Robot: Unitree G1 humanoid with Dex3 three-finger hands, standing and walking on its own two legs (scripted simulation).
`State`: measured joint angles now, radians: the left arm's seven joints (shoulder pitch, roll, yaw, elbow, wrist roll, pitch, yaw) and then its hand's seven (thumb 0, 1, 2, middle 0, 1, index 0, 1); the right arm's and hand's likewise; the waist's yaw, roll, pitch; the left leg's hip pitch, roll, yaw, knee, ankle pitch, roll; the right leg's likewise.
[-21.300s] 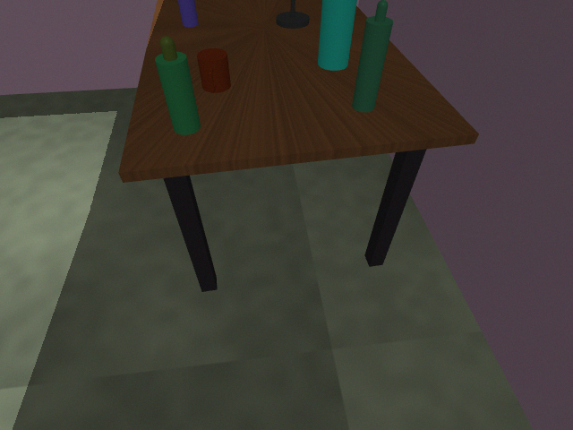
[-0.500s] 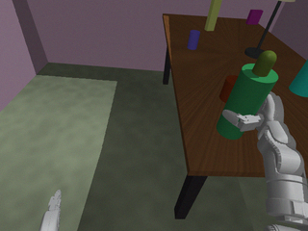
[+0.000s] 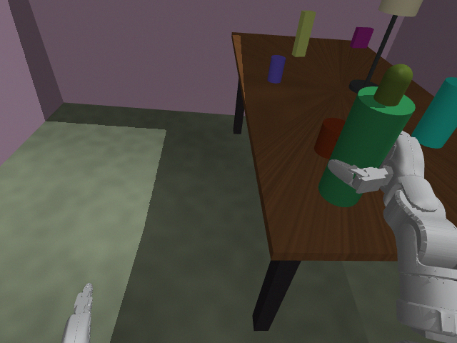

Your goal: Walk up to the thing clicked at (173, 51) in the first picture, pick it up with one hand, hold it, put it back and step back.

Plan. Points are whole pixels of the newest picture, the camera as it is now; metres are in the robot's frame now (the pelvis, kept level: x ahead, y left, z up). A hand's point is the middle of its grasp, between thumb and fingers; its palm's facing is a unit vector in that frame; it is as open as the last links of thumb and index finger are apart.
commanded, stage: hold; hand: right
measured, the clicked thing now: (364, 140) +0.35 -0.18 +0.25
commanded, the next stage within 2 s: none
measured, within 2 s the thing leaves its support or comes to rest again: neither
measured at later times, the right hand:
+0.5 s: hand (361, 155) +0.34 -0.17 +0.24, palm faces +0.18 +0.98 -0.04, open 10.1 cm
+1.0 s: hand (363, 156) +0.33 -0.17 +0.24, palm faces +0.18 +0.98 -0.04, open 10.1 cm
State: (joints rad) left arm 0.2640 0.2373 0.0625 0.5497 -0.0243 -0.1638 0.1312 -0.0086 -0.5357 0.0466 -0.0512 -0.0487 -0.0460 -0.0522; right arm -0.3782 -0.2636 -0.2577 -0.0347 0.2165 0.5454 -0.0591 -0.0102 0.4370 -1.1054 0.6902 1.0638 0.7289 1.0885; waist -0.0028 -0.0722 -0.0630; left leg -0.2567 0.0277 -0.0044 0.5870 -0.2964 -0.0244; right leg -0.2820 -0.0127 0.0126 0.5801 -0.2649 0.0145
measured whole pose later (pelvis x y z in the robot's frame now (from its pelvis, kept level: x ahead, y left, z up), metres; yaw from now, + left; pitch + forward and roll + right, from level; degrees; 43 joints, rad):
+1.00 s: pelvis +0.00 +0.00 +0.00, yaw +0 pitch -3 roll +0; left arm 0.23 0.24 0.06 0.62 -0.02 -0.22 0.14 -0.01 -0.54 0.05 -0.06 -0.06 -0.06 -0.06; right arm -0.35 -0.26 -0.25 -0.18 0.24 0.67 -0.07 -0.01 0.44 -1.11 0.68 1.08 0.72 1.10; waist 0.00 -0.08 -0.07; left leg -0.23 0.03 0.00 0.57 -0.29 -0.03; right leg -0.26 -0.01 0.02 0.57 -0.26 0.01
